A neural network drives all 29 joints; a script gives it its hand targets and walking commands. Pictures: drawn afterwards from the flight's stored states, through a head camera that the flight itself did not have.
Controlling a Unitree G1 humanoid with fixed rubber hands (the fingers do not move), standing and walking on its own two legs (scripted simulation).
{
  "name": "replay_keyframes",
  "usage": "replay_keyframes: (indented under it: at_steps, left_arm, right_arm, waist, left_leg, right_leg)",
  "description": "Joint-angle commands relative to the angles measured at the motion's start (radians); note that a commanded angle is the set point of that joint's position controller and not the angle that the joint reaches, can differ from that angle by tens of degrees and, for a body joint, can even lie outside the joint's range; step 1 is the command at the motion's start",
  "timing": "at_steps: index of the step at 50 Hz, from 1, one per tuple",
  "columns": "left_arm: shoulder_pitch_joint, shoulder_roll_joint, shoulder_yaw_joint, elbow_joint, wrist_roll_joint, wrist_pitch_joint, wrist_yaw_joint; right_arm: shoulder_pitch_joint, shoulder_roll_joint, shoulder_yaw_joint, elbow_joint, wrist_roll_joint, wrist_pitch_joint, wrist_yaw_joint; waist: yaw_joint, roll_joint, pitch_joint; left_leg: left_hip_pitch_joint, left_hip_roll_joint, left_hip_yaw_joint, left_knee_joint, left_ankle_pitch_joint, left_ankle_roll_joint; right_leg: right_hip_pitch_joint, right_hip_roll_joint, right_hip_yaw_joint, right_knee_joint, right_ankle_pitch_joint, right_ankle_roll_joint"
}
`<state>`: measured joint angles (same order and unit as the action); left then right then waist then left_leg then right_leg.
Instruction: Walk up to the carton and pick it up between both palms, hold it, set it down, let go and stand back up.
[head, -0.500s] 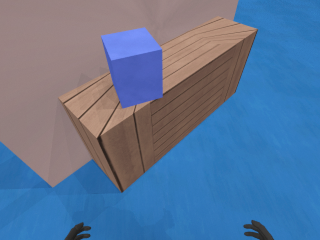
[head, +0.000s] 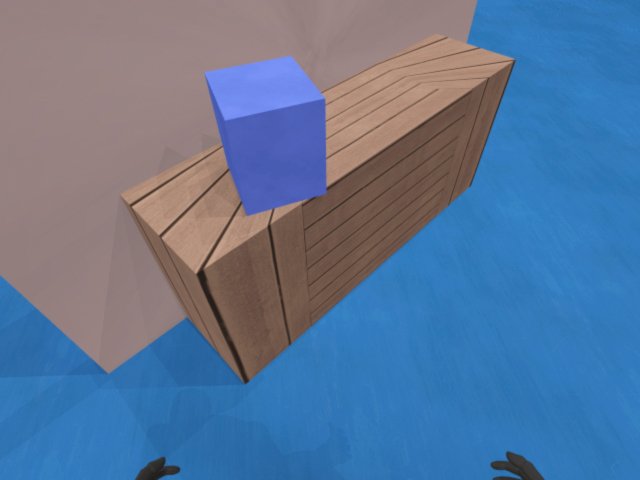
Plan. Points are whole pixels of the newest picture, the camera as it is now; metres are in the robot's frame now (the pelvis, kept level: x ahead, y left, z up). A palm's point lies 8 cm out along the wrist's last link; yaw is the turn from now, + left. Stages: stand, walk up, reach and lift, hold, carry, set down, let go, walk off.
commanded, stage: stand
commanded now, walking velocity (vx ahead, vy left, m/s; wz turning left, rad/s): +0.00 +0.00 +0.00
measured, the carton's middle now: (268, 136) +0.83 +0.12 -0.04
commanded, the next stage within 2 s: walk up in 0.86 s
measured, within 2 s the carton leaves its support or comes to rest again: neither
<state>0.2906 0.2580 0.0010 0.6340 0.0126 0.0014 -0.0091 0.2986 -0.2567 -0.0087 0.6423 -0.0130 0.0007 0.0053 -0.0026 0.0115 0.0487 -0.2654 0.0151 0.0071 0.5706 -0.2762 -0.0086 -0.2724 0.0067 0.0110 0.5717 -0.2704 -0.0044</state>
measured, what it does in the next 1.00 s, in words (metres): stands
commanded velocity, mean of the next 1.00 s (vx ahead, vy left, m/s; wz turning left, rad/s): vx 0.00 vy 0.00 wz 0.00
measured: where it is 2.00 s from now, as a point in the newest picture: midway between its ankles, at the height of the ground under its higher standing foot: (390, 468)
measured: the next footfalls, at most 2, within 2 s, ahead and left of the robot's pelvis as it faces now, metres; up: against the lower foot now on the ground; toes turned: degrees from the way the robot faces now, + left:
right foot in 1.44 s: +0.19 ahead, -0.23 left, +0.00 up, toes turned +13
left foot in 1.88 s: +0.33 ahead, -0.03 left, +0.00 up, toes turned +27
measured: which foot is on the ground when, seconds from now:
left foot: down 0.00-1.00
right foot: down 0.00-1.00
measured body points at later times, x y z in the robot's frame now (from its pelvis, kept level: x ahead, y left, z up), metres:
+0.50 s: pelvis +0.01 +0.00 +0.00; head +0.02 +0.00 +0.45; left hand +0.11 +0.26 -0.11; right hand +0.10 -0.25 -0.11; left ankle +0.02 +0.13 -0.73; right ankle +0.02 -0.12 -0.73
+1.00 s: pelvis +0.01 +0.00 +0.00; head +0.01 +0.00 +0.45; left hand +0.11 +0.26 -0.11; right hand +0.10 -0.25 -0.11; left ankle +0.02 +0.13 -0.73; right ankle +0.02 -0.12 -0.73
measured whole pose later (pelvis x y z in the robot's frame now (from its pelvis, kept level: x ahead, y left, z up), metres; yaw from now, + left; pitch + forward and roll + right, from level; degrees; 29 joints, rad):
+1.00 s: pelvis +0.01 +0.00 +0.00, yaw +0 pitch -1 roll +0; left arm 0.31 0.27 -0.01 0.68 0.01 0.00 0.00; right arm 0.32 -0.27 0.01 0.68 -0.01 0.00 0.00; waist 0.00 0.01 0.04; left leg -0.25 0.01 0.01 0.55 -0.27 0.00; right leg -0.26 0.00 0.01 0.55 -0.27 0.00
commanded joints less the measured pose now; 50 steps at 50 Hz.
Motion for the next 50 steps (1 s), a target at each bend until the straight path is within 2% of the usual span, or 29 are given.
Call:
replay_keyframes:
  at_steps: [1,3,4,10,15,18,21,23,25,29,32,33,35,38,43,48,50]
  left_arm:
    - [-0.013,0.124,0.044,-0.088,0.000,-0.025,0.005]
    - [-0.010,0.121,0.045,-0.086,-0.001,-0.025,0.004]
    - [-0.002,0.125,0.044,-0.085,0.000,-0.025,0.005]
    - [-0.001,0.125,0.039,-0.077,0.000,-0.028,0.006]
    - [0.016,0.125,0.040,-0.068,-0.001,-0.026,0.008]
    - [0.022,0.122,0.037,-0.064,-0.003,-0.024,0.008]
    - [0.023,0.128,0.040,-0.064,0.001,-0.024,0.008]
    - [0.016,0.125,0.038,-0.062,-0.001,-0.023,0.009]
    - [0.023,0.124,0.037,-0.063,-0.001,-0.023,0.009]
    - [0.018,0.130,0.034,-0.058,-0.002,-0.023,0.011]
    - [0.022,0.127,0.033,-0.050,-0.004,-0.023,0.010]
    - [0.022,0.134,0.034,-0.052,-0.006,-0.022,0.011]
    - [0.020,0.130,0.032,-0.050,-0.005,-0.020,0.010]
    - [0.021,0.131,0.032,-0.049,-0.002,-0.020,0.011]
    - [0.018,0.125,0.035,-0.045,-0.003,-0.020,0.011]
    - [0.026,0.131,0.035,-0.039,-0.001,-0.018,0.010]
    - [0.023,0.128,0.036,-0.040,-0.001,-0.018,0.010]
  right_arm:
    - [-0.005,-0.119,-0.035,-0.080,-0.002,-0.026,-0.005]
    - [0.002,-0.119,-0.036,-0.071,-0.002,-0.025,-0.005]
    - [0.009,-0.116,-0.036,-0.071,-0.003,-0.025,-0.004]
    - [0.015,-0.123,-0.032,-0.062,-0.001,-0.028,-0.005]
    - [0.020,-0.121,-0.030,-0.058,0.000,-0.027,-0.006]
    - [0.019,-0.126,-0.030,-0.056,0.003,-0.025,-0.007]
    - [0.029,-0.128,-0.031,-0.052,0.000,-0.026,-0.007]
    - [0.039,-0.128,-0.030,-0.053,0.003,-0.025,-0.008]
    - [0.024,-0.133,-0.028,-0.053,0.000,-0.024,-0.008]
    - [0.031,-0.130,-0.027,-0.055,0.002,-0.023,-0.007]
    - [0.033,-0.132,-0.026,-0.049,0.002,-0.022,-0.008]
    - [0.036,-0.127,-0.023,-0.050,0.004,-0.022,-0.009]
    - [0.024,-0.133,-0.023,-0.050,0.002,-0.022,-0.010]
    - [0.032,-0.132,-0.025,-0.045,0.001,-0.021,-0.010]
    - [0.023,-0.133,-0.023,-0.044,0.001,-0.021,-0.009]
    - [0.031,-0.135,-0.026,-0.041,0.003,-0.019,-0.008]
    - [0.028,-0.136,-0.023,-0.037,0.001,-0.019,-0.009]
  waist:
    - [0.000,-0.019,-0.047]
    - [0.000,-0.001,-0.026]
    - [0.000,-0.019,-0.028]
    - [0.002,-0.020,-0.036]
    - [0.006,0.011,-0.044]
    - [0.006,-0.006,-0.025]
    - [0.004,0.001,-0.038]
    - [-0.004,-0.023,-0.040]
    - [0.004,0.010,-0.037]
    - [0.001,-0.023,-0.056]
    - [-0.001,-0.003,-0.044]
    - [-0.002,-0.020,-0.043]
    - [0.001,0.003,-0.036]
    - [-0.002,-0.013,-0.045]
    - [0.003,0.007,-0.034]
    - [0.002,-0.016,-0.022]
    - [0.002,-0.002,-0.022]
  left_leg:
    - [0.014,0.070,-0.087,-0.103,0.002,0.035]
    - [-0.005,0.068,-0.088,-0.105,-0.015,0.037]
    - [0.005,0.071,-0.088,-0.105,-0.015,0.037]
    - [0.007,0.072,-0.083,-0.095,0.033,0.034]
    - [0.003,0.076,-0.092,-0.107,0.046,0.039]
    - [-0.008,0.078,-0.094,-0.112,0.038,0.040]
    - [0.003,0.075,-0.086,-0.108,0.056,0.038]
    - [0.006,0.076,-0.092,-0.109,0.050,0.038]
    - [0.005,0.077,-0.087,-0.105,0.061,0.038]
    - [0.023,0.077,-0.087,-0.097,0.087,0.037]
    - [0.018,0.076,-0.087,-0.093,0.111,0.042]
    - [0.020,0.076,-0.086,-0.099,0.101,0.040]
    - [0.019,0.075,-0.084,-0.102,0.091,0.037]
    - [0.021,0.076,-0.086,-0.105,0.082,0.036]
    - [0.015,0.074,-0.088,-0.115,0.073,0.037]
    - [-0.001,0.073,-0.093,-0.123,0.035,0.036]
    - [-0.005,0.071,-0.090,-0.122,0.014,0.037]
  right_leg:
    - [-0.022,-0.088,0.101,-0.125,-0.023,-0.036]
    - [-0.033,-0.092,0.108,-0.129,-0.035,-0.037]
    - [-0.038,-0.091,0.104,-0.131,-0.040,-0.036]
    - [-0.020,-0.092,0.101,-0.126,0.015,-0.036]
    - [-0.006,-0.087,0.097,-0.115,0.031,-0.032]
    - [-0.009,-0.083,0.092,-0.110,0.040,-0.033]
    - [0.000,-0.087,0.092,-0.104,0.060,-0.031]
    - [-0.002,-0.089,0.092,-0.111,0.048,-0.034]
    - [0.004,-0.089,0.092,-0.108,0.062,-0.032]
    - [0.008,-0.090,0.094,-0.104,0.083,-0.030]
    - [0.006,-0.094,0.098,-0.108,0.107,-0.035]
    - [0.005,-0.094,0.098,-0.107,0.101,-0.035]
    - [0.004,-0.092,0.097,-0.108,0.091,-0.033]
    - [0.010,-0.093,0.093,-0.110,0.075,-0.034]
    - [0.003,-0.089,0.093,-0.118,0.065,-0.031]
    - [-0.006,-0.086,0.092,-0.126,0.036,-0.029]
    - [-0.004,-0.092,0.094,-0.130,0.013,-0.029]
